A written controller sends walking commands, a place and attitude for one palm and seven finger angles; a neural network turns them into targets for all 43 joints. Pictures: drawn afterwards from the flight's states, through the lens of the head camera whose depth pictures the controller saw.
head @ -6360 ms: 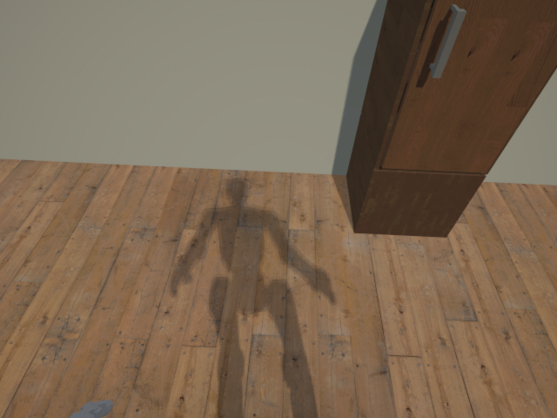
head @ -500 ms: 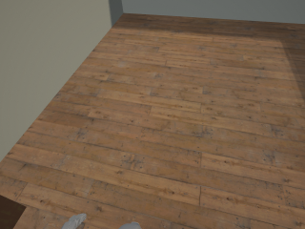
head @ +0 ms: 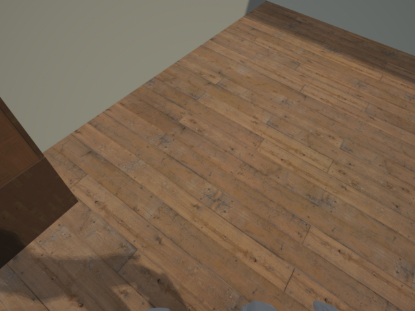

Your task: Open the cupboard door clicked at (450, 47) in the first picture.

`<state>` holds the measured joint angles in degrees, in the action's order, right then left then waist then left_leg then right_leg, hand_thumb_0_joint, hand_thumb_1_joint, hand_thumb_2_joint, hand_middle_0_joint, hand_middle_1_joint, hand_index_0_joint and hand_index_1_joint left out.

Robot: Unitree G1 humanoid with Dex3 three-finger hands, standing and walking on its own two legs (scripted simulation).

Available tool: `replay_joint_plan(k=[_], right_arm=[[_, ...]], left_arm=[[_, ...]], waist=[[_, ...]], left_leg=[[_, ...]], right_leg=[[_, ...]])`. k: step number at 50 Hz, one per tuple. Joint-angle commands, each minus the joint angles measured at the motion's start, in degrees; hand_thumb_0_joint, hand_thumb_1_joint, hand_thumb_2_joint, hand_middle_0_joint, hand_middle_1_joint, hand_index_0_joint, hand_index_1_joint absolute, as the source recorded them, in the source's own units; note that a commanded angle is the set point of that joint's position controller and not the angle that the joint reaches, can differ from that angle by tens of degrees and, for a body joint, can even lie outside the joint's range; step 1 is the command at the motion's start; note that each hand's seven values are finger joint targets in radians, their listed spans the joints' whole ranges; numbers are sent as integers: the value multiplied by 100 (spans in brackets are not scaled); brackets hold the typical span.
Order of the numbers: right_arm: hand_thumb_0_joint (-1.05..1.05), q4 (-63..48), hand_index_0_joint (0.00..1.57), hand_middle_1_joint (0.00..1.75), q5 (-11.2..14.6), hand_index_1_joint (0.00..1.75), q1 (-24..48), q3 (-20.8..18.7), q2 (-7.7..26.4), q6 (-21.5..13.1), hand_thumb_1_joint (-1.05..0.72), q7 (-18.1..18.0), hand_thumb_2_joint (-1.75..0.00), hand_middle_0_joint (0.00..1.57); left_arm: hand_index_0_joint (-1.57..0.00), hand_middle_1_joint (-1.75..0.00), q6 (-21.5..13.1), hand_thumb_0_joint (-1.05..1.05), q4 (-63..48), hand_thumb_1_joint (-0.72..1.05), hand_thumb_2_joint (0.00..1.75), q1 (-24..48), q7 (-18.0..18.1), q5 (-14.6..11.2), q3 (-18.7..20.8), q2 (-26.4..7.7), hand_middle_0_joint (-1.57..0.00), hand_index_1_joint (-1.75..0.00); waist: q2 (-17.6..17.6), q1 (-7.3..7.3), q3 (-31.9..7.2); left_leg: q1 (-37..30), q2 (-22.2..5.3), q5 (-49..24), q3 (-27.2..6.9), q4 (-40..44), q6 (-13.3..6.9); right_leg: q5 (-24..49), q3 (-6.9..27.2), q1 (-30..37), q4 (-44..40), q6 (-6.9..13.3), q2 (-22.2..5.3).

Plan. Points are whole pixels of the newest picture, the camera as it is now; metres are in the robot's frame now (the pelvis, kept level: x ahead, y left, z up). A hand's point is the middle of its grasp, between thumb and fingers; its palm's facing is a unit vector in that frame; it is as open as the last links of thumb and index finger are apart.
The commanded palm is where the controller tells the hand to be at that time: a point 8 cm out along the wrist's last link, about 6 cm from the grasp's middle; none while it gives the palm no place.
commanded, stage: turn to face it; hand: left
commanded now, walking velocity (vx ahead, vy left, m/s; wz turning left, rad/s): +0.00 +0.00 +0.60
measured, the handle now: out of the picture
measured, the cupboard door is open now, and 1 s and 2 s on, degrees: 0 0 0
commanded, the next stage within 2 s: take the last steps up to it in 1.60 s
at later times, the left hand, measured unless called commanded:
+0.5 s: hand out of the picture +0.06 +0.17 -0.13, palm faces +0.29 -0.91 -0.29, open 7.4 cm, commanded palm none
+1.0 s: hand out of the picture -0.13 +0.22 -0.17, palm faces +0.61 -0.76 -0.24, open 7.4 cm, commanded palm none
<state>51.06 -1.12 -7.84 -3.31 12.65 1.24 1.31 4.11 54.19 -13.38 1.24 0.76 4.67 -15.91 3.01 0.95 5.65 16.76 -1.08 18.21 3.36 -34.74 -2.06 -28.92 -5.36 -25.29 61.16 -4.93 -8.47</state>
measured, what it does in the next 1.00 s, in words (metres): steps on the spot, turning left: right foot, then left foot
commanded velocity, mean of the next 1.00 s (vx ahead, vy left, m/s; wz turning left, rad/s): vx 0.00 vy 0.00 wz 0.60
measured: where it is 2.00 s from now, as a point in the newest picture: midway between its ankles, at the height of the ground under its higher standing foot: outside the picture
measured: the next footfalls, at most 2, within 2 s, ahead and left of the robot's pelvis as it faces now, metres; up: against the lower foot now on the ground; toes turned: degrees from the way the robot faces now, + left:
right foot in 0.36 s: +0.06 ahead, -0.14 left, +0.00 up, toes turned +10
left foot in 0.82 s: -0.04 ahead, +0.11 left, +0.00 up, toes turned +37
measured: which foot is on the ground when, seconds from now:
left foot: down 0.00-0.38, up 0.40-0.80, down 0.82-1.00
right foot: up 0.00-0.34, down 0.36-0.82, up 0.84-1.00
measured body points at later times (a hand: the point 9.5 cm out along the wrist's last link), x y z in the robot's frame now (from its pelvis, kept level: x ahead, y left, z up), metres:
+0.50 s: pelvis -0.01 -0.05 +0.01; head +0.02 -0.08 +0.46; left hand +0.04 +0.22 -0.10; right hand +0.10 -0.29 -0.15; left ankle -0.05 +0.08 -0.65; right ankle +0.02 -0.15 -0.73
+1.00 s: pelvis -0.04 +0.01 +0.01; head -0.04 +0.06 +0.45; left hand -0.16 +0.26 -0.15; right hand +0.20 -0.14 -0.11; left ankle -0.08 +0.08 -0.73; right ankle +0.03 -0.15 -0.64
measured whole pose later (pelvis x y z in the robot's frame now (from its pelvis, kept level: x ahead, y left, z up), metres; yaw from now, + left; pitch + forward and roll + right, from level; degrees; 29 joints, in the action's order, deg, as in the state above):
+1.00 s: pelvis -0.04 +0.01 +0.01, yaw +35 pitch +0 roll -2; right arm 51.1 -1.2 -8.6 -2.8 12.9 1.1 0.7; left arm 3.8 53.9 -12.2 0.8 0.7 4.7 -16.2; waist 2.4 0.7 4.7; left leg 15.6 0.4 15.4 1.7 -31.3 -3.4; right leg -24.0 -3.1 -27.4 65.9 -5.2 -7.1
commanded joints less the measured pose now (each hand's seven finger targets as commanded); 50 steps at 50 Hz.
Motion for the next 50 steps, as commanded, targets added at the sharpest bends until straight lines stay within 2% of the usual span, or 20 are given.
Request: replay_joint_plan(k=[1, 11, 16, 17, 18, 19, 20, 22, 23, 25, 35, 37, 39, 40, 41, 42, 43, 44, 46, 50], right_arm=[[0, -273, 20, 30, 6, 30, -185, -262, 1218, -61, -90, -172, -90, 20], [0, -215, 20, 30, -43, 30, -543, -343, 1240, 2, -90, -153, -90, 20], [0, -331, 20, 30, -14, 30, -224, -384, 1203, 45, -90, -133, -90, 20], [0, -371, 20, 30, 27, 30, -192, -369, 1070, 43, -90, -111, -90, 20], [0, -434, 20, 30, 79, 30, -347, -308, 664, 35, -90, -78, -90, 20], [0, -552, 20, 30, 34, 30, -323, -308, 635, 45, -90, -92, -90, 20], [0, -524, 20, 30, -17, 30, -288, -371, 857, 95, -90, -73, -90, 20], [0, -248, 20, 30, -41, 30, -491, -408, 820, 220, -90, -5, -90, 20], [0, -144, 20, 30, -56, 30, -546, -384, 777, 244, -90, 29, -90, 20], [0, -92, 20, 30, -35, 30, -558, -337, 673, 247, -90, 56, -90, 20], [0, -294, 20, 30, 41, 30, 229, -182, 525, 204, -90, 74, -90, 20], [0, -304, 20, 30, 61, 30, 142, -152, 517, 135, -90, 62, -90, 20], [0, -227, 20, 30, 42, 30, -275, -177, 628, 75, -90, 43, -90, 20], [0, -138, 20, 30, 30, 30, -612, -235, 875, 23, -90, 48, -90, 20], [0, -130, 20, 30, -4, 30, -936, -400, 1538, -41, -90, 8, -90, 20], [0, -46, 20, 30, 49, 30, -1308, -466, 1945, -14, -90, -40, -90, 20], [0, 29, 20, 30, 17, 30, -1359, -446, 1853, 1, -90, -67, -90, 20], [0, 3, 20, 30, 6, 30, -1114, -402, 1616, -35, -90, -134, -90, 20], [0, -190, 20, 30, -7, 30, -476, -274, 1303, -42, -90, -189, -90, 20], [0, -260, 20, 30, 19, 30, -359, -227, 1161, -99, -90, -187, -90, 20]], left_arm=[[-20, -30, -217, 0, -621, 90, 90, 310, -72, 9, 81, -378, -20, -30], [-20, -30, -242, 0, -893, 90, 90, 812, -3, -31, 20, -268, -20, -30], [-20, -30, -340, 0, -805, 90, 90, 174, 33, -84, 37, -298, -20, -30], [-20, -30, -393, 0, -773, 90, 90, -55, 54, -57, 79, -488, -20, -30], [-20, -30, -461, 0, -777, 90, 90, -210, 102, 34, 172, -969, -20, -30], [-20, -30, -435, 0, -856, 90, 90, -131, 107, 52, 184, -1272, -20, -30], [-20, -30, -399, 0, -943, 90, 90, 73, 110, 25, 125, -1124, -20, -30], [-20, -30, -405, 0, -1053, 90, 90, 743, 112, 6, 60, -717, -20, -30], [-20, -30, -418, 0, -1072, 90, 90, 860, 86, 1, -6, -547, -20, -30], [-20, -30, -468, 0, -979, 90, 90, 574, 68, 4, -50, -452, -20, -30], [-20, -30, -402, 0, -629, 90, 90, -168, 60, 93, 78, -864, -20, -30], [-20, -30, -379, 0, -569, 90, 90, -160, 56, 106, 124, -929, -20, -30], [-20, -30, -343, 0, -574, 90, 90, -79, 34, 62, 147, -943, -20, -30], [-20, -30, -306, 0, -582, 90, 90, -83, 16, 7, 136, -862, -20, -30], [-20, -30, -274, 0, -751, 90, 90, -117, -26, -44, 90, -500, -20, -30], [-20, -30, -243, 0, -988, 90, 90, 273, -18, -6, -46, -279, -20, -30], [-20, -30, -212, 0, -1013, 90, 90, 437, -9, 15, -9, -406, -20, -30], [-20, -30, -185, 0, -901, 90, 90, 569, 14, 41, 11, -339, -20, -30], [-20, -30, -203, 0, -727, 90, 90, 532, -38, 21, 65, -428, -20, -30], [-20, -30, -213, 0, -550, 90, 90, 227, -58, 24, 67, -449, -20, -30]], waist=[[-1260, -188, -749], [-1161, -361, -672], [-1169, -37, -919], [-755, 100, -973], [688, 153, -1139], [1478, 147, -1023], [813, 61, -832], [889, -275, -347], [688, -337, -144], [654, -273, -195], [886, 131, -486], [1046, 128, -672], [787, -98, -920], [102, -307, -1124], [-1668, -494, -1298], [-2243, -660, -1329], [-1602, -664, -1295], [-1823, -601, -1109], [-1495, -354, -689], [-1036, -192, -851]], left_leg=[[-873, -1162, -3123, -1349, 1411, -517], [-802, -1150, -2448, -2353, 1450, -802], [16, -768, -2415, -2534, 908, -517], [576, -506, -1771, -2367, 563, -256], [1576, 160, -73, -1510, -549, 196], [1940, 600, 1559, -751, -1861, 479], [1735, 305, 1409, -951, -2738, 422], [1629, 86, 750, -843, -3384, 468], [1633, 5, 391, -683, -3606, 531], [1733, 4, 140, -524, -3626, 631], [1011, -152, 648, 155, -1433, 655], [653, -127, 701, 250, -794, 569], [-71, -36, -151, 358, 262, 494], [-954, -150, -1031, 104, 989, 416], [-1910, -1507, -2718, -1853, 1350, -188], [-1961, -2307, -4266, -2606, 1383, -747], [-1693, -2385, -3836, -2376, 1296, -1013], [-1455, -1955, -3466, -2245, 1417, -815], [-989, -1415, -3114, -1787, 1461, -573], [-1053, -1092, -3110, -1529, 1513, -510]], right_leg=[[665, 416, -652, 597, -76, 112], [344, 535, -173, -1136, -76, 471], [1265, 416, 1467, -3141, 67, 736], [1705, 614, 2204, -3938, 116, 474], [1552, 1883, 3047, -4646, 500, -896], [2034, 2843, 2521, -4741, 1140, -2051], [1752, 2389, 1805, -4702, 1335, -1961], [1069, 1733, 1129, -4861, 1048, -1344], [1477, 1138, 1073, -4709, 950, -1057], [2391, 595, 1413, -4467, 910, -860], [3457, 23, 1990, -3991, 1174, -1324], [3788, -74, 2108, -3648, 1130, -1413], [3597, -465, 1912, -3013, 823, -1276], [3039, -616, 1340, -2233, 548, -1119], [724, -796, -199, -912, 52, -328], [-1146, -266, -890, -16, -97, 40], [-922, 156, -853, 471, 17, -33], [-503, 329, -1029, 615, 10, -57], [354, 483, -921, 790, -16, 7], [852, 486, -654, 592, -109, 155]])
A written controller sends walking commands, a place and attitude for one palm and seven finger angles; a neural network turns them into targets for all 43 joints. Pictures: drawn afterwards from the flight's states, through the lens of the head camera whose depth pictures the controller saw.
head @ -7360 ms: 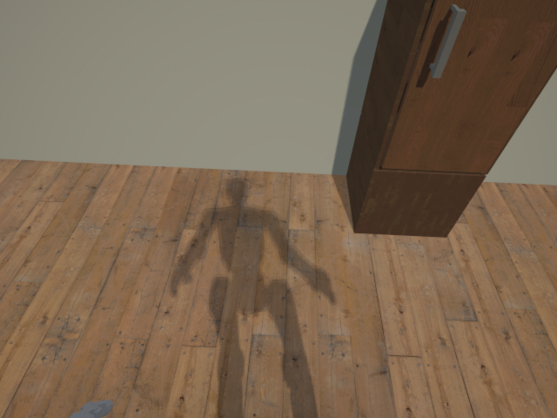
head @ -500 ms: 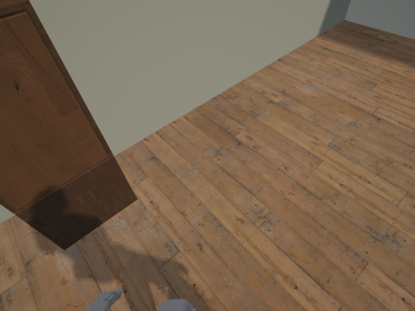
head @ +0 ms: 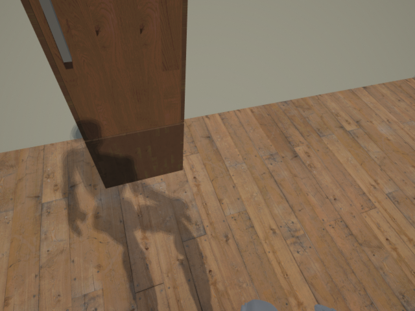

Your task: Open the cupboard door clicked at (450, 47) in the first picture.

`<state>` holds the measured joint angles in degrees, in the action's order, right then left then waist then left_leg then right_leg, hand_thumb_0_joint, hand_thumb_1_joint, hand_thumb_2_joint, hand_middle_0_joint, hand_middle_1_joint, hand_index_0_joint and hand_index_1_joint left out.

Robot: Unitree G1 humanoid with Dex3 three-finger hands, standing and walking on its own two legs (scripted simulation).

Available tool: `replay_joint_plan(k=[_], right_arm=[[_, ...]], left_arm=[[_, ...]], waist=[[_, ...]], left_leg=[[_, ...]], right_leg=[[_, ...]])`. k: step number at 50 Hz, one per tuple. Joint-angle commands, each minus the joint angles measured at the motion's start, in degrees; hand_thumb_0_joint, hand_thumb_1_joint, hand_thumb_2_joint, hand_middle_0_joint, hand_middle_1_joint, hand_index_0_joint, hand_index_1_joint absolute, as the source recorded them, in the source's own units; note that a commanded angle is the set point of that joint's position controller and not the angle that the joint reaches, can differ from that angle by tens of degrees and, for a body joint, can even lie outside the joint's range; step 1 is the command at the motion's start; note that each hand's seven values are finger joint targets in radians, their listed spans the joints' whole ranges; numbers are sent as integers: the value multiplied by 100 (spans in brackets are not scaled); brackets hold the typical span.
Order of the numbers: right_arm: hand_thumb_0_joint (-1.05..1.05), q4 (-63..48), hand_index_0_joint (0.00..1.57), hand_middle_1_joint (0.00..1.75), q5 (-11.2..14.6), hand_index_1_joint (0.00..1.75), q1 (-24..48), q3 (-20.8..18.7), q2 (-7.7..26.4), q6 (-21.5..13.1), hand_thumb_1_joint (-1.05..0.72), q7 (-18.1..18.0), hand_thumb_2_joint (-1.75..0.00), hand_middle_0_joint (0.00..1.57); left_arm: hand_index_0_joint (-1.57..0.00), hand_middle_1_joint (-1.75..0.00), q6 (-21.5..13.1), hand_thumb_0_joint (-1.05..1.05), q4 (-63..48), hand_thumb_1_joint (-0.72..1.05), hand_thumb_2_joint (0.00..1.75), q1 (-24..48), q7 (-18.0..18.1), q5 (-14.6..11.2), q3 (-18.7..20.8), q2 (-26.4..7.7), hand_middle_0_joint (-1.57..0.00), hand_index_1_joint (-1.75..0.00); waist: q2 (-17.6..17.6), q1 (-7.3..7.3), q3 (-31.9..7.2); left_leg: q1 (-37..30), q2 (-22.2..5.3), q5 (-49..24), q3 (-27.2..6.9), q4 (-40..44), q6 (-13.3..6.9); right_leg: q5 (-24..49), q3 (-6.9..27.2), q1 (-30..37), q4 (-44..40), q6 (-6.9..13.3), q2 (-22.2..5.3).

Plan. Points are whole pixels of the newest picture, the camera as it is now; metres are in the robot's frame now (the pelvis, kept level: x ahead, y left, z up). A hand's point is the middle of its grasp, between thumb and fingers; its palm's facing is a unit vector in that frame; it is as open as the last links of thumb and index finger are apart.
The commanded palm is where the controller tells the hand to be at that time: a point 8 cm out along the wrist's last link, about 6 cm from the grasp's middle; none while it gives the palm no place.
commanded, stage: turn to face it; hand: left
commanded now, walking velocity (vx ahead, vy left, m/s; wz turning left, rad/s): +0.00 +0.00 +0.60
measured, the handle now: (56, 26) +0.72 +0.46 +0.12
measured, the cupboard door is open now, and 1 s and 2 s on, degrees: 0 0 0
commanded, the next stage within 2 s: take the last steps up to it in 0.60 s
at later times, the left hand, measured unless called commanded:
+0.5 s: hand out of the picture +0.06 +0.17 -0.14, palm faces +0.25 -0.92 -0.29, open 7.4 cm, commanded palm none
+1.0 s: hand out of the picture -0.15 +0.16 -0.18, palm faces +0.47 -0.86 -0.18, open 7.4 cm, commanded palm none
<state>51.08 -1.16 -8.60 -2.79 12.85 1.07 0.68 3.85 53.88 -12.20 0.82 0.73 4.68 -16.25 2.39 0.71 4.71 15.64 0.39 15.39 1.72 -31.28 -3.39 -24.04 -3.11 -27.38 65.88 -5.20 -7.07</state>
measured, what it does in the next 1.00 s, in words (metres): steps on the spot, turning left: right foot, then left foot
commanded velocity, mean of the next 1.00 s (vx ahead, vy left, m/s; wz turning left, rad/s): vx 0.10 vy -0.01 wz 0.27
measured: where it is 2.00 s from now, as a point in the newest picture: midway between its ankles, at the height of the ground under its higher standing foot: (179, 292)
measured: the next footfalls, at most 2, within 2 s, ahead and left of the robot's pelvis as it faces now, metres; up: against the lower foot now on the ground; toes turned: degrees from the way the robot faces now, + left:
right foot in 0.42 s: +0.05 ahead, -0.15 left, +0.00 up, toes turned +14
left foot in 0.88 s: -0.07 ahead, +0.09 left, +0.00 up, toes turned +28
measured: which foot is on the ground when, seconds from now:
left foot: down 0.00-0.42, up 0.44-0.86, down 0.88-1.00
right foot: up 0.00-0.40, down 0.42-0.88, up 0.90-1.00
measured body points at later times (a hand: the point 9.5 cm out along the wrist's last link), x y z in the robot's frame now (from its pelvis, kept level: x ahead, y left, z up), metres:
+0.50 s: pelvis -0.02 -0.06 +0.00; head +0.01 -0.08 +0.45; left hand +0.05 +0.22 -0.11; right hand +0.07 -0.30 -0.16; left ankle -0.01 +0.07 -0.70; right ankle +0.02 -0.16 -0.74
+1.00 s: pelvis -0.03 +0.00 +0.00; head -0.06 +0.03 +0.45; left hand -0.17 +0.21 -0.17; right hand +0.13 -0.19 -0.12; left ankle -0.11 +0.07 -0.74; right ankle +0.02 -0.13 -0.67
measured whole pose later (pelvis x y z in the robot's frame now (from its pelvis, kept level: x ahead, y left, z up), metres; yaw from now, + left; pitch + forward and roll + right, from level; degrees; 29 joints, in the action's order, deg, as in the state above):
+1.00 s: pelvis -0.03 +0.00 +0.00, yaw +24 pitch -2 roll -2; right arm 56.3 -1.7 -13.8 -1.4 9.2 -1.4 0.0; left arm 2.4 62.4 -21.2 -0.2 1.4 3.1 -13.6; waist 2.7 1.7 0.3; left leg 6.7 -1.2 18.6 3.6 -27.0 -1.9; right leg -23.1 -4.9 -23.2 56.3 -1.3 -4.6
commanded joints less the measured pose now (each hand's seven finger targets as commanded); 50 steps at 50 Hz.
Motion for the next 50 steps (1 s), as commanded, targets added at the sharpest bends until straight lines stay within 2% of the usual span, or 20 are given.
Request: replay_joint_plan(k=[1, 12, 16, 19, 20, 21, 22, 23, 24, 27, 35, 38, 41, 42, 43, 44, 45, 47, 48, 50], right_arm=[[0, -252, 20, 30, 25, 30, -338, -283, 1164, -81, -90, -125, -90, 20], [0, -140, 20, 30, -33, 30, -768, -373, 1151, -6, -90, -119, -90, 20], [0, -203, 20, 30, -49, 30, -557, -384, 1138, 49, -90, -113, -90, 20], [0, -225, 20, 30, 4, 30, -404, -376, 996, 72, -90, -86, -90, 20], [0, -236, 20, 30, 55, 30, -494, -348, 743, 72, -90, -54, -90, 20], [0, -357, 20, 30, 86, 30, -557, -301, 394, 60, -90, -52, -90, 20], [0, -359, 20, 30, 8, 30, -506, -392, 716, 98, -90, -75, -90, 20], [0, -347, 20, 30, -28, 30, -525, -408, 693, 161, -90, -40, -90, 20], [0, -164, 20, 30, -44, 30, -619, -393, 629, 236, -90, -18, -90, 20], [0, 70, 20, 30, -29, 30, -816, -369, 580, 263, -90, 43, -90, 20], [0, 67, 20, 30, 21, 30, -81, -213, 425, 221, -90, 0, -90, 20], [0, 48, 20, 30, 32, 30, 62, -109, 304, 105, -90, 14, -90, 20], [0, 289, 20, 30, 17, 30, -571, -64, 279, -65, -90, 0, -90, 20], [0, 413, 20, 30, 27, 30, -913, -95, 462, -135, -90, -10, -90, 20], [0, 531, 20, 30, -22, 30, -1321, -214, 927, -192, -90, -66, -90, 20], [0, 595, 20, 30, -44, 30, -1674, -290, 1345, -181, -90, -105, -90, 20], [0, 610, 20, 30, -67, 30, -1650, -269, 1331, -145, -90, -128, -90, 20], [0, 574, 20, 30, -50, 30, -1196, -128, 860, -217, -90, -186, -90, 20], [0, 536, 20, 30, -43, 30, -1015, -72, 709, -250, -90, -198, -90, 20], [0, 552, 20, 30, -10, 30, -1028, -22, 572, -342, -90, -214, -90, 20]], left_arm=[[-20, -30, -182, 0, -530, 90, 90, 125, 0, 23, 60, -411, -20, -30], [-20, -30, -226, 0, -920, 90, 90, 902, 72, -19, -1, -304, -20, -30], [-20, -30, -236, 0, -872, 90, 90, 550, 107, -68, -35, -208, -20, -30], [-20, -30, -314, 0, -724, 90, 90, 12, 137, -81, 2, -292, -20, -30], [-20, -30, -371, 0, -700, 90, 90, -149, 164, -29, 54, -582, -20, -30], [-20, -30, -405, 0, -743, 90, 90, -186, 192, 68, 150, -1071, -20, -30], [-20, -30, -360, 0, -832, 90, 90, -27, 183, 34, 131, -1128, -20, -30], [-20, -30, -321, 0, -933, 90, 90, 300, 187, 30, 74, -944, -20, -30], [-20, -30, -361, 0, -925, 90, 90, 572, 183, 11, 69, -756, -20, -30], [-20, -30, -418, 0, -819, 90, 90, 595, 127, -7, -69, -380, -20, -30], [-20, -30, -449, 0, -310, 90, 90, -488, 116, 95, -9, -593, -20, -30], [-20, -30, -468, 0, -95, 90, 90, -748, 84, 131, 29, -689, -20, -30], [-20, -30, -465, 0, 45, 90, 90, -587, 40, 86, 20, -668, -20, -30], [-20, -30, -434, 0, 58, 90, 90, -507, 18, 36, -22, -508, -20, -30], [-20, -30, -398, 0, -43, 90, 90, -485, -22, -10, -96, -115, -20, -30], [-20, -30, -408, 0, -222, 90, 90, -208, -38, 37, -194, 139, -20, -30], [-20, -30, -421, 0, -275, 90, 90, 142, -47, 62, -169, -19, -20, -30], [-20, -30, -405, 0, -15, 90, 90, 82, -113, 106, -130, -83, -20, -30], [-20, -30, -410, 0, 114, 90, 90, 9, -162, 105, -125, -57, -20, -30], [-20, -30, -422, 0, 309, 90, 90, -293, -208, 93, -147, 60, -20, -30]], waist=[[-895, -168, -792], [-1124, -404, -682], [-1142, -223, -791], [-891, 44, -919], [-179, 101, -982], [1431, 140, -921], [1105, 110, -812], [429, -71, -487], [788, -221, -393], [646, -343, -54], [840, 139, -308], [977, 275, -468], [839, -37, -615], [189, -218, -639], [-1341, -431, -721], [-2284, -598, -372], [-1635, -653, 77], [-1599, -414, 305], [-1409, -336, 590], [-1031, -182, 547]], left_leg=[[-1008, -1261, -2759, -1467, 1189, -421], [-979, -1250, -2454, -2633, 1111, -731], [-431, -1083, -2338, -2815, 1012, -672], [411, -707, -1661, -2637, 611, -300], [1150, -318, -590, -2218, 54, 35], [2083, 514, 1199, -978, -1307, 495], [1777, 418, 1773, -851, -2473, 542], [1614, 297, 1487, -893, -3182, 517], [1669, 163, 1238, -877, -3472, 536], [1607, 18, 435, -587, -3880, 647], [1211, -142, 994, -193, -2288, 773], [770, -139, 1174, 94, -1235, 673], [-594, -29, 446, 391, 306, 523], [-1481, -161, 250, 145, 1005, 461], [-2192, -1330, 993, -1425, 1568, 77], [-2111, -2261, 1208, -2632, 2107, -376], [-1488, -2464, 1522, -2647, 2258, -670], [-996, -1989, 1550, -2165, 2355, -506], [-760, -1840, 1217, -1810, 2398, -456], [-830, -1539, 180, -1253, 2340, -384]], right_leg=[[414, 293, -468, 45, -107, 31], [-145, 460, -163, -1368, -58, 363], [-35, 413, 776, -2335, 87, 606], [1070, 352, 2181, -4052, 166, 609], [1037, 957, 2952, -4768, 328, -55], [901, 2614, 3204, -5216, 953, -1616], [1227, 2698, 2177, -5245, 1432, -2202], [870, 2162, 1489, -5282, 1510, -1890], [658, 1924, 1340, -5318, 1299, -1469], [1431, 846, 1223, -5083, 1014, -844], [2682, 674, 2033, -4737, 1294, -1082], [2150, 762, 2234, -4773, 1287, -1179], [781, 478, 1569, -4499, 1006, -908], [25, 191, 815, -3968, 749, -656], [-542, -348, -316, -2702, 410, -18], [-1072, -560, -1156, -1623, 272, 379], [-841, -98, -1212, -1070, 396, 186], [-108, 124, -1118, -538, 421, 53], [205, 156, -1039, -419, 406, 8], [714, 100, -893, -348, 341, 74]])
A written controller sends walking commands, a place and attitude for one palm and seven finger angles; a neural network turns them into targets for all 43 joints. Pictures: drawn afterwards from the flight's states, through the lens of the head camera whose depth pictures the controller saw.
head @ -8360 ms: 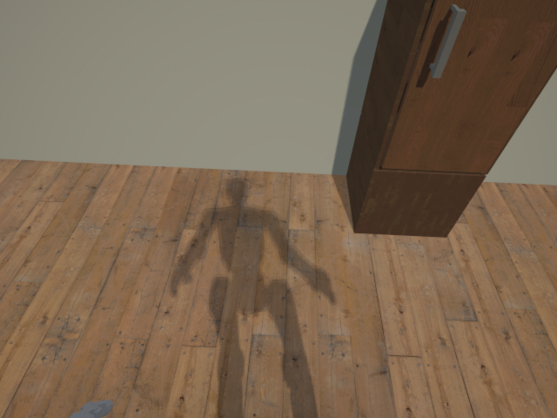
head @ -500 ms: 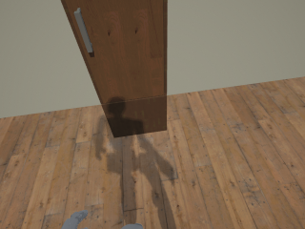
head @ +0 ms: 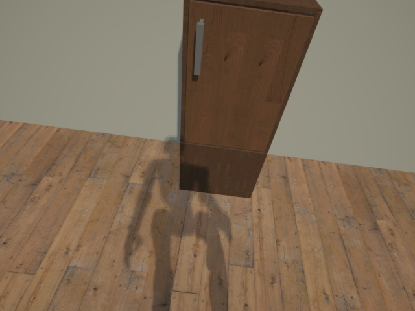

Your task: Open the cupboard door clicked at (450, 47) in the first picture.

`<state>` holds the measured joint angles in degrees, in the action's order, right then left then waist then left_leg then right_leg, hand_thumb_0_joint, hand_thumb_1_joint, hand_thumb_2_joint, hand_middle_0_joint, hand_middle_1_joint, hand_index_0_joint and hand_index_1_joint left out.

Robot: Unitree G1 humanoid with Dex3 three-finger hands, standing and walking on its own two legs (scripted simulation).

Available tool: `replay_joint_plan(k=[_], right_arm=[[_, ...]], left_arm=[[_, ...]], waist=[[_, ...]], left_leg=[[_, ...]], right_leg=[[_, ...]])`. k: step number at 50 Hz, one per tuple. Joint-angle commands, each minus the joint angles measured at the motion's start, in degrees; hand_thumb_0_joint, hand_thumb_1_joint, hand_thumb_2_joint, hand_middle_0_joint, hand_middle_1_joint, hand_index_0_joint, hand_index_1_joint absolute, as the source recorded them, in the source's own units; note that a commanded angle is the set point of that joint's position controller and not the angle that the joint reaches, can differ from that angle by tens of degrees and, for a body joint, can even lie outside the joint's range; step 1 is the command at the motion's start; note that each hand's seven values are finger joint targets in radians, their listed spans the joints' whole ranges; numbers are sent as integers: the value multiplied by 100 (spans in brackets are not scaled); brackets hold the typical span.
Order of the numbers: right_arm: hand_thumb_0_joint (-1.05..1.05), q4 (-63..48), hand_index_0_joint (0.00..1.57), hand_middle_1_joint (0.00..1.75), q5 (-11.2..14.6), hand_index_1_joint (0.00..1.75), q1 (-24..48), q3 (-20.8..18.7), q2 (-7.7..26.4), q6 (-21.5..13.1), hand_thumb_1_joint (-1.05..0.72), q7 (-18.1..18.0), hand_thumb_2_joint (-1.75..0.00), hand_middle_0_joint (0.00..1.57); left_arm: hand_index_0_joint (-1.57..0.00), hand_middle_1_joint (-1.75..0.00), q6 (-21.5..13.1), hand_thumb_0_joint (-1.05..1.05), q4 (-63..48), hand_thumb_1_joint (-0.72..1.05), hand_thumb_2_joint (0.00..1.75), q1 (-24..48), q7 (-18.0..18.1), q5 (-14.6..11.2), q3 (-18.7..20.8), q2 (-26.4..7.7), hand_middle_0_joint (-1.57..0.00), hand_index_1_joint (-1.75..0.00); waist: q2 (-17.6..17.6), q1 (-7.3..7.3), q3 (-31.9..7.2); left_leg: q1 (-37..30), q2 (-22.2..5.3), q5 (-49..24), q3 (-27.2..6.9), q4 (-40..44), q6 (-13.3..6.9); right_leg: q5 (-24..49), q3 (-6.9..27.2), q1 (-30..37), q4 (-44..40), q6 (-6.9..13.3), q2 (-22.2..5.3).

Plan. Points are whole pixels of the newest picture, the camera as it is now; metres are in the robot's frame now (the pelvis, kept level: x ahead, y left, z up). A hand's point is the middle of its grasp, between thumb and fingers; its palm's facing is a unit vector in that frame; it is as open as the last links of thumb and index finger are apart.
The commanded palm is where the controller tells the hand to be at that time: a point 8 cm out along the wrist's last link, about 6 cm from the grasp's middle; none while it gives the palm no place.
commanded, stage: take the last steps up to it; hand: left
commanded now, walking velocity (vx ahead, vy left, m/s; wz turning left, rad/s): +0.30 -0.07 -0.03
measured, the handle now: (199, 47) +0.87 +0.11 +0.12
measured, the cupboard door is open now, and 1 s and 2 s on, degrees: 0 0 0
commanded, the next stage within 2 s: come to a stop and stand still in 0.78 s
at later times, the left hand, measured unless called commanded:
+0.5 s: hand (169, 257) +0.29 +0.11 -0.18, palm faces -0.04 -0.98 -0.18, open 7.4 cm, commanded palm none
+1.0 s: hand (171, 263) +0.28 +0.10 -0.19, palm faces +0.10 -0.98 -0.15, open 7.4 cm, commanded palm none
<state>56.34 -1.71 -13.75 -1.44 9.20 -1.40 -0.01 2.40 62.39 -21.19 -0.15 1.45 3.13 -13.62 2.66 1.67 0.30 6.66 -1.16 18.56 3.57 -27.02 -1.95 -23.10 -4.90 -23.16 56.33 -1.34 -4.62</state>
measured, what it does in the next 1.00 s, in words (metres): walks ahead: right foot, then left foot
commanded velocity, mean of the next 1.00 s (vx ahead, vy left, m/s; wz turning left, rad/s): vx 0.17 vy -0.05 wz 0.00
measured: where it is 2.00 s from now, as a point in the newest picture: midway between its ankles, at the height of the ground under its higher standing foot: outside the picture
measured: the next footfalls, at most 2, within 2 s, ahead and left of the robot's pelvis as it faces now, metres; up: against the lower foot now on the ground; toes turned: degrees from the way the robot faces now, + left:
right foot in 0.42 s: +0.27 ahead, -0.16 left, +0.00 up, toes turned -9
left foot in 0.88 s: +0.40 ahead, +0.05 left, +0.00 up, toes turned +9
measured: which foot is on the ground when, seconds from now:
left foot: down 0.00-0.44, up 0.46-0.86, down 0.88-1.00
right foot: up 0.00-0.40, down 0.42-0.90, up 0.92-1.00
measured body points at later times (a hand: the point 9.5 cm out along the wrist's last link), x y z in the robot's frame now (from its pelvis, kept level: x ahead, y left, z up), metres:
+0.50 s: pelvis +0.16 -0.06 -0.02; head +0.19 -0.07 +0.42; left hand +0.29 +0.16 -0.16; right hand +0.02 -0.26 -0.17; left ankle -0.01 +0.08 -0.67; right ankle +0.23 -0.16 -0.74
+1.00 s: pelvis +0.32 -0.05 -0.01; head +0.33 -0.04 +0.44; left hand +0.27 +0.16 -0.18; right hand +0.42 -0.27 -0.15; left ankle +0.36 +0.05 -0.74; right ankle +0.26 -0.16 -0.71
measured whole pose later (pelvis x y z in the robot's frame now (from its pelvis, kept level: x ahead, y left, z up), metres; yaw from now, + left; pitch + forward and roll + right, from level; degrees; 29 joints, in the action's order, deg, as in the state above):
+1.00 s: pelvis +0.32 -0.05 -0.01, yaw +0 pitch -2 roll +0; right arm 58.7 -1.1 -8.2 -1.2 6.8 -3.1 -1.3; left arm -0.8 66.0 -19.9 1.6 0.2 1.4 -7.9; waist 2.1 2.5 3.0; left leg 16.0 -2.8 13.4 9.2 -31.4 -1.8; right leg -30.4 -5.0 -14.3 48.3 -0.6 -2.7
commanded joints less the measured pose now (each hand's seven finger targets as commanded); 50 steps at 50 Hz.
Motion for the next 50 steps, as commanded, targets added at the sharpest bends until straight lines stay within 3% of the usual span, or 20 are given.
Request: replay_joint_plan(k=[1, 10, 16, 18, 20, 21, 22, 23, 24, 25, 27, 29, 33, 40, 43, 44, 45, 46, 48, 50], right_arm=[[0, 73, 20, 30, 66, 30, -623, -153, 921, -132, -90, -155, -90, 20], [0, 503, 20, 30, 59, 30, -1478, -148, 692, -251, -90, -252, -90, 20], [0, 720, 20, 30, -24, 30, -1682, -178, 777, -230, -90, -249, -90, 20], [0, 749, 20, 30, -8, 30, -1595, -196, 840, -217, -90, -245, -90, 20], [0, 764, 20, 30, 63, 30, -1455, -213, 876, -226, -90, -215, -90, 20], [0, 700, 20, 30, 131, 30, -1564, -192, 638, -242, -90, -144, -90, 20], [0, 514, 20, 30, 182, 30, -1797, -144, 350, -236, -90, -147, -90, 20], [0, 422, 20, 30, 204, 30, -1324, -168, 483, -205, -90, -152, -90, 20], [0, 420, 20, 30, 198, 30, -1049, -209, 383, -185, -90, -110, -90, 20], [0, 347, 20, 30, 133, 30, -793, -213, 343, -152, -90, -82, -90, 20], [0, 424, 20, 30, 37, 30, -952, -213, 152, -31, -90, -51, -90, 20], [0, 491, 20, 30, 9, 30, -1229, -179, 44, 71, -90, -34, -90, 20], [0, 297, 20, 30, 14, 30, -859, -181, -1, 96, -90, 34, -90, 20], [0, 31, 20, 30, 42, 30, 111, -134, 114, -98, -90, 81, -90, 20], [0, 272, 20, 30, 17, 30, -455, -163, 371, -192, -90, 28, -90, 20], [0, 399, 20, 30, -25, 30, -984, -243, 794, -239, -90, -34, -90, 20], [0, 472, 20, 30, 4, 30, -1289, -286, 1132, -194, -90, -88, -90, 20], [0, 467, 20, 30, 32, 30, -1014, -204, 1014, -102, -90, -145, -90, 20], [0, 312, 20, 30, 62, 30, -138, -50, 628, -105, -90, -262, -90, 20], [0, 279, 20, 30, 93, 30, 174, -60, 652, -42, -90, -284, -90, 20]], left_arm=[[-20, -30, -273, 0, -478, 90, 90, 523, -111, 17, 0, -180, -20, -30], [-20, -30, -237, 0, -673, 90, 90, 1320, -119, -19, 7, -41, -20, -30], [-20, -30, -347, 0, -886, 90, 90, 1932, -170, -68, -30, 136, -20, -30], [-20, -30, -400, 0, -755, 90, 90, 1473, -149, -73, 3, 47, -20, -30], [-20, -30, -515, 0, -284, 90, 90, 56, -105, -38, 105, -240, -20, -30], [-20, -30, -605, 0, -67, 90, 90, -714, -32, 24, 241, -737, -20, -30], [-20, -30, -613, 0, 7, 90, 90, -1133, 29, -46, 364, -1246, -20, -30], [-20, -30, -559, 0, -48, 90, 90, -911, 66, -129, 343, -1220, -20, -30], [-20, -30, -535, 0, -162, 90, 90, -262, 65, -110, 278, -1016, -20, -30], [-20, -30, -530, 0, -312, 90, 90, 195, 82, -105, 209, -733, -20, -30], [-20, -30, -577, 0, -416, 90, 90, 750, 120, -71, 72, -287, -20, -30], [-20, -30, -626, 0, -411, 90, 90, 817, 124, -40, -9, -99, -20, -30], [-20, -30, -681, 0, -311, 90, 90, 588, 117, -21, -9, -86, -20, -30], [-20, -30, -668, 0, -66, 90, 90, 67, 100, -25, 36, -322, -20, -30], [-20, -30, -610, 0, 1, 90, 90, 3, 112, -76, -5, -159, -20, -30], [-20, -30, -592, 0, -71, 90, 90, -119, 103, -102, -43, 35, -20, -30], [-20, -30, -585, 0, -132, 90, 90, -130, 104, -146, -125, 251, -20, -30], [-20, -30, -533, 0, -135, 90, 90, -35, 166, -112, -126, 161, -20, -30], [-20, -30, -387, 0, 53, 90, 90, -41, 221, -107, -160, 276, -20, -30], [-20, -30, -288, 0, 115, 90, 90, -75, 225, -116, -158, 243, -20, -30]], waist=[[-1013, -257, 874], [-868, -408, 976], [-1133, -532, 974], [-1025, -273, 736], [-652, 357, -79], [220, 637, -744], [1263, 555, -1415], [498, 597, -1052], [343, 402, -473], [65, 254, 115], [-161, -166, 443], [81, -399, 393], [297, -384, 379], [244, -88, 343], [-335, -391, 73], [-1165, -544, -325], [-2088, -556, -540], [-1413, -419, -384], [-1245, -161, -27], [-1048, -110, 64]], left_leg=[[-109, -1303, -604, -1240, 1861, -503], [-921, -1592, -2509, -915, 1625, -719], [-848, -1510, -3322, -593, 1224, -622], [-568, -1485, -4353, -445, 656, -556], [-43, -1126, -4353, -127, -915, -248], [1208, -679, -2706, 171, -2478, -18], [2268, 123, 1390, 141, -4425, 158], [2522, -118, 1458, -456, -5068, -11], [2584, -393, 952, -457, -5254, -53], [2718, -555, 583, -468, -5197, -39], [2266, -735, 97, -469, -4668, 49], [2019, -700, -89, -299, -4092, 178], [1981, -661, -394, -53, -2849, 310], [1613, -412, -520, 254, -992, 290], [20, -325, -1331, 239, 6, 200], [-943, -1192, -2344, -805, 217, -170], [-1322, -2289, -4060, -1925, 612, -782], [-740, -2395, -4319, -1710, 690, -1023], [42, -2076, -5147, -1098, 756, -828], [123, -1818, -5125, -735, 712, -720]], right_leg=[[786, 253, -1332, 644, -76, -132], [1151, 263, -2076, 92, -140, -262], [934, -136, -1101, -1561, 149, 5], [847, -314, -63, -1997, 299, 277], [1532, -325, 1925, -2675, 421, 409], [1620, 913, 3405, -2836, 826, -685], [2308, 3201, 4067, -3460, 1477, -2212], [1652, 3164, 3459, -3923, 1645, -2214], [208, 2872, 2501, -4227, 1511, -1993], [-287, 2640, 1653, -4427, 1379, -1855], [208, 1584, 678, -4572, 1109, -1465], [926, 834, 389, -4624, 961, -1170], [1577, 462, 509, -4631, 1063, -988], [2605, 538, 1484, -4007, 1041, -1069], [2701, 228, 981, -2781, 697, -658], [1872, -123, 256, -1625, 395, -157], [-855, -384, -394, -413, 126, 325], [-1386, 120, -181, -104, 146, 159], [-953, 393, 215, -440, -30, -163], [-575, 366, 432, -1032, -69, -159]])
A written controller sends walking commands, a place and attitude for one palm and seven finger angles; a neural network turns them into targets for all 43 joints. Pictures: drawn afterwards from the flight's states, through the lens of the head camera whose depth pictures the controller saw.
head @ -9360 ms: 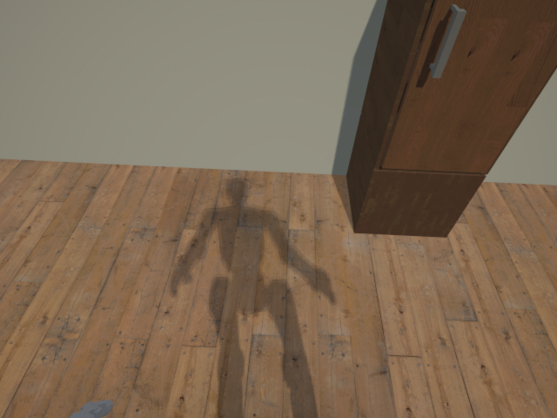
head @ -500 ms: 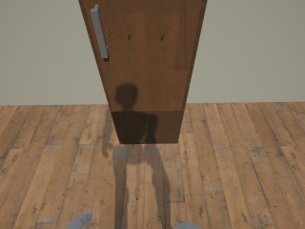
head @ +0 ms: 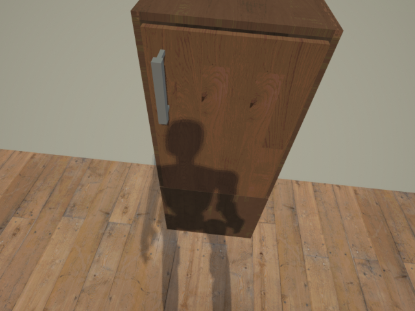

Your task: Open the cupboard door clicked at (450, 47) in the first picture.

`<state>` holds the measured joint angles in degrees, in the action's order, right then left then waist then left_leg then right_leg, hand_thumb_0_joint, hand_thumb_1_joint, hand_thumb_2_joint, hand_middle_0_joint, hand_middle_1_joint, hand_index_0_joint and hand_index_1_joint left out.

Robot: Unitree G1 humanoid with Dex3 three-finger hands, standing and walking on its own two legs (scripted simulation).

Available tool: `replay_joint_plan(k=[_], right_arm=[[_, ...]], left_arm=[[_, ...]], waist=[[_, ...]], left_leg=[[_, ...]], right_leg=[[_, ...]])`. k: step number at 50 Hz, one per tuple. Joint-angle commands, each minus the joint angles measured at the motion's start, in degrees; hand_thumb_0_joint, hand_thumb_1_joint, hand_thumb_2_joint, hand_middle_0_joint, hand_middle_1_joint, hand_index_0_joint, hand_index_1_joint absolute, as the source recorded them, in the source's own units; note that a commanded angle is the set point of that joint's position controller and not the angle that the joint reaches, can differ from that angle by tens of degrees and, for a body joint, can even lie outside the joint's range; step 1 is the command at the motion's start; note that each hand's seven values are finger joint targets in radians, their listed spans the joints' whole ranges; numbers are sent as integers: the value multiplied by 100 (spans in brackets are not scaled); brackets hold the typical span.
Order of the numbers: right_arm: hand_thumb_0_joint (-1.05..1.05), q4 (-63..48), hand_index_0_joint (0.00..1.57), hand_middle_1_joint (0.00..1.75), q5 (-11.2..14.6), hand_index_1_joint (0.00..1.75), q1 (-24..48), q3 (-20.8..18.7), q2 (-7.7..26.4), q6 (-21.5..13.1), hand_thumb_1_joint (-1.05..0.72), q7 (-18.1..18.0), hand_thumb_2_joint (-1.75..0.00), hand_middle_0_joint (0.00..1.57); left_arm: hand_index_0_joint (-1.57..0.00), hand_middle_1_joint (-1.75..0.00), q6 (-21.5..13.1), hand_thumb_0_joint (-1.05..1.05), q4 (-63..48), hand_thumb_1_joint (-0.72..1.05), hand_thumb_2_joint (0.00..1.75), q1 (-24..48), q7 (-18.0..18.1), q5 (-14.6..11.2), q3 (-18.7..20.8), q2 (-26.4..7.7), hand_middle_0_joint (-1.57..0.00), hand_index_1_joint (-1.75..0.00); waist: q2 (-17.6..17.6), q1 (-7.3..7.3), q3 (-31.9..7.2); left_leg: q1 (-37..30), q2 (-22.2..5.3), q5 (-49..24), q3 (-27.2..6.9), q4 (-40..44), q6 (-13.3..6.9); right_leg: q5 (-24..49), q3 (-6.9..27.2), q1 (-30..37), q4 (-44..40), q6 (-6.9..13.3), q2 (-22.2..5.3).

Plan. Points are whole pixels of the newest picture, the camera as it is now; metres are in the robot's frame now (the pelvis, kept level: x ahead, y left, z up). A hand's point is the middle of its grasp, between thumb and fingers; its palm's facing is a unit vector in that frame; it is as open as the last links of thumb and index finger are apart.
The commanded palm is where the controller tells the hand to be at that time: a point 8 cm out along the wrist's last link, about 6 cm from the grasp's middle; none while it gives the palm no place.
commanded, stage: come to a stop and stand still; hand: left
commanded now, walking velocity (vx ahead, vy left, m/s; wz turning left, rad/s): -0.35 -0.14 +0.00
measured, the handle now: (162, 88) +0.55 +0.17 +0.13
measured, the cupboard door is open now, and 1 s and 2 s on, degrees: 0 0 0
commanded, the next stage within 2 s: look again from close up in 1.06 s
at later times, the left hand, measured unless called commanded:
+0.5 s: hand out of the picture +0.03 +0.11 -0.14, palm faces +0.09 -0.95 -0.30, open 7.4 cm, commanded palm none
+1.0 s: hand out of the picture -0.06 +0.16 -0.17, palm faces +0.09 -0.98 -0.17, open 7.4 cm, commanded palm none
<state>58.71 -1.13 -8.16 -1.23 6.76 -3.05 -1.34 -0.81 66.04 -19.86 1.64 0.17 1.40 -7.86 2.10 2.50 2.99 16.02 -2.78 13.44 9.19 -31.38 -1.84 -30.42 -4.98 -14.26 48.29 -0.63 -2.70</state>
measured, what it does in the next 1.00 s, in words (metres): steps on the spot: right foot, then left foot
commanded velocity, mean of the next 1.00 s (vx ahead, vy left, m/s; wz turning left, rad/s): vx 0.02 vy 0.03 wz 0.00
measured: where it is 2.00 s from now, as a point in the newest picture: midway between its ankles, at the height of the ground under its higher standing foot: outside the picture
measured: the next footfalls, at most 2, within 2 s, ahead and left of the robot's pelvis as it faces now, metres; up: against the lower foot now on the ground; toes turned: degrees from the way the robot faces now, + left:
right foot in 0.26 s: +0.07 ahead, -0.16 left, +0.00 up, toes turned -5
left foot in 0.84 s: -0.04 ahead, +0.09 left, +0.00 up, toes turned +3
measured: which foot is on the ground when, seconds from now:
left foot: down 0.00-0.26, up 0.28-0.82, down 0.84-1.00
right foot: up 0.00-0.24, down 0.26-0.84, up 0.86-1.00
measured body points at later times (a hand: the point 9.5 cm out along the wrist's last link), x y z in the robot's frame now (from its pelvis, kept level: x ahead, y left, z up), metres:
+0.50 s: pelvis -0.02 -0.08 +0.01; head +0.01 -0.13 +0.46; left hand +0.03 +0.16 -0.12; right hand +0.03 -0.33 -0.16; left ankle -0.07 +0.08 -0.64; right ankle +0.03 -0.16 -0.73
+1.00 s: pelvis -0.05 -0.03 +0.02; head -0.06 -0.01 +0.46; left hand -0.06 +0.21 -0.15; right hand -0.07 -0.24 -0.14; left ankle -0.08 +0.09 -0.73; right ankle -0.04 -0.15 -0.68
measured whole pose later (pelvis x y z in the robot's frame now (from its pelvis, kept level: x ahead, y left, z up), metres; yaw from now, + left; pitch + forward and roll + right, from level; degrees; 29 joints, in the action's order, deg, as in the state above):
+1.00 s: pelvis -0.05 -0.03 +0.02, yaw +1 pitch +0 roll +0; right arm 62.8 -1.5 -20.3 -0.6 6.0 0.2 -1.4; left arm 1.8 63.1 -17.5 0.1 1.3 3.5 -11.2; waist 2.6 0.4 -1.7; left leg 6.1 -1.1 13.1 1.4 -19.2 0.3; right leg -17.6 -1.1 -23.8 49.3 -1.4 -1.3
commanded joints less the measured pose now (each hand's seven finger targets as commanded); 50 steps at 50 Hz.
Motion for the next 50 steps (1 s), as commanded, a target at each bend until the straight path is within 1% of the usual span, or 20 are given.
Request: replay_joint_plan(k=[1, 7, 11, 12, 13, 14, 15, 16, 19, 24, 34, 38, 39, 40, 41, 42, 43, 45, 47, 50], right_arm=[[0, 39, 20, 30, 49, 30, -353, -130, 951, 169, -90, -158, -90, 20], [0, -185, 20, 30, -14, 30, -139, -413, 1270, 362, -90, -147, -90, 20], [0, -314, 20, 30, -5, 30, 155, -448, 1182, 456, -90, -56, -90, 20], [0, -320, 20, 30, 29, 30, 30, -418, 944, 466, -90, -20, -90, 20], [0, -427, 20, 30, 80, 30, -110, -344, 508, 502, -90, 34, -90, 20], [0, -474, 20, 30, 76, 30, 42, -359, 640, 592, -90, 31, -90, 20], [0, -411, 20, 30, 57, 30, 21, -375, 638, 661, -90, 48, -90, 20], [0, -349, 20, 30, 23, 30, -24, -383, 654, 686, -90, 63, -90, 20], [0, -187, 20, 30, -18, 30, -342, -402, 893, 649, -90, 110, -90, 20], [0, -284, 20, 30, -44, 30, -288, -365, 981, 681, -90, 150, -90, 20], [0, -234, 20, 30, 27, 30, -570, -252, 786, 553, -90, 193, -90, 20], [0, 136, 20, 30, 44, 30, -1503, -173, 591, 440, -90, 135, -90, 20], [0, 249, 20, 30, 43, 30, -1746, -158, 602, 399, -90, 99, -90, 20], [0, 265, 20, 30, 12, 30, -1816, -179, 778, 345, -90, 58, -90, 20], [0, 189, 20, 30, -59, 30, -1679, -233, 1073, 293, -90, 23, -90, 20], [0, -10, 20, 30, -43, 30, -1293, -244, 1319, 320, -90, -22, -90, 20], [0, -132, 20, 30, -83, 30, -943, -206, 1351, 309, -90, -65, -90, 20], [0, -48, 20, 30, -41, 30, -613, -131, 1058, 238, -90, -77, -90, 20], [0, 18, 20, 30, -8, 30, -763, -98, 940, 184, -90, -110, -90, 20], [0, 188, 20, 30, -26, 30, -1303, -129, 901, 151, -90, -138, -90, 20]], left_arm=[[-20, -30, 95, 0, -267, 90, 90, -241, 52, 16, 40, -363, -20, -30], [-20, -30, 296, 0, -671, 90, 90, -150, 28, 109, 220, -456, -20, -30], [-20, -30, 204, 0, -727, 90, 90, -369, 7, 118, 253, -525, -20, -30], [-20, -30, 119, 0, -766, 90, 90, -384, 25, 158, 276, -784, -20, -30], [-20, -30, 63, 0, -865, 90, 90, -120, 50, 208, 318, -1302, -20, -30], [-20, -30, 67, 0, -965, 90, 90, -107, 28, 158, 314, -1452, -20, -30], [-20, -30, 79, 0, -1019, 90, 90, 173, 33, 158, 297, -1402, -20, -30], [-20, -30, 81, 0, -1078, 90, 90, 428, 54, 156, 343, -1370, -20, -30], [-20, -30, 60, 0, -1143, 90, 90, 597, 84, 123, 332, -1232, -20, -30], [-20, -30, 34, 0, -1067, 90, 90, 180, 143, 111, 368, -1273, -20, -30], [-20, -30, 87, 0, -1021, 90, 90, 291, 30, 208, 391, -1380, -20, -30], [-20, -30, 143, 0, -910, 90, 90, 645, 23, 146, 361, -1325, -20, -30], [-20, -30, 166, 0, -878, 90, 90, 684, 17, 115, 328, -1197, -20, -30], [-20, -30, 177, 0, -859, 90, 90, 628, -3, 68, 259, -960, -20, -30], [-20, -30, 185, 0, -865, 90, 90, 509, -38, 17, 186, -616, -20, -30], [-20, -30, 208, 0, -920, 90, 90, 559, -46, 41, 163, -494, -20, -30], [-20, -30, 195, 0, -908, 90, 90, 532, -76, 74, 190, -462, -20, -30], [-20, -30, 251, 0, -621, 90, 90, 332, -137, 170, 241, -564, -20, -30], [-20, -30, 192, 0, -546, 90, 90, 189, -192, 152, 242, -569, -20, -30], [-20, -30, 129, 0, -614, 90, 90, 456, -192, 130, 185, -515, -20, -30]], waist=[[-879, -205, -247], [-1039, -211, -527], [-1046, 4, -562], [-234, 14, -593], [1184, -103, -376], [964, 84, -369], [529, -41, -272], [773, -95, -84], [475, -150, -97], [575, 85, -370], [1086, 78, -310], [998, -352, -388], [741, -458, -353], [-8, -478, -239], [-1293, -440, 81], [-1712, -350, 627], [-1401, -206, 836], [-1516, -51, 679], [-1230, -51, 609], [-1087, -311, 411]], left_leg=[[-860, -1612, -4462, -1228, 1128, -716], [-667, -1762, -3758, -1145, 939, -833], [-143, -1152, -1960, -739, 329, -312], [44, -641, -828, -506, -281, 22], [687, 106, 1285, -189, -1083, 339], [443, 127, 2103, -739, -1880, 311], [432, 88, 1916, -1012, -2416, 288], [732, 105, 1663, -1118, -2775, 264], [1248, 83, 908, -1203, -3344, 372], [1536, 97, 676, -1255, -3200, 548], [275, 176, 1149, -666, -980, 412], [-1132, 352, 472, -335, 497, 292], [-1588, 291, 332, -421, 967, 264], [-1606, -83, 761, -948, 1445, 168], [-959, -1024, 2197, -2329, 2308, -126], [105, -1715, 3149, -3046, 2986, -403], [743, -1787, 3057, -3076, 3105, -579], [620, -1227, 2332, -2398, 2935, -351], [57, -1011, 1489, -1946, 2646, -362], [-876, -1081, 243, -1856, 2287, -498]], right_leg=[[325, 306, -438, -363, -145, -303], [462, 200, -541, -50, -57, -119], [2061, 60, 261, -1655, -65, -87], [2958, 634, 398, -2421, 41, -489], [3811, 1999, 276, -2926, 504, -1670], [3741, 2219, -324, -3224, 1030, -2135], [2682, 2104, -658, -3393, 1158, -2022], [2144, 2215, -691, -3464, 1091, -1881], [2652, 1703, 28, -3217, 892, -1645], [2713, 1689, 842, -3192, 895, -1747], [597, 1619, 249, -3869, 803, -1378], [48, 1184, -556, -3825, 420, -945], [-176, 1046, -961, -3595, 248, -783], [-165, 836, -1303, -3030, 113, -489], [251, 385, -1548, -2005, -49, -20], [586, 117, -1402, -1120, -63, 146], [746, 354, -1186, -520, -42, 58], [1108, 508, -1056, 194, -69, 93], [1269, 458, -1384, 492, -91, 110], [1120, 371, -1710, 170, -157, 26]])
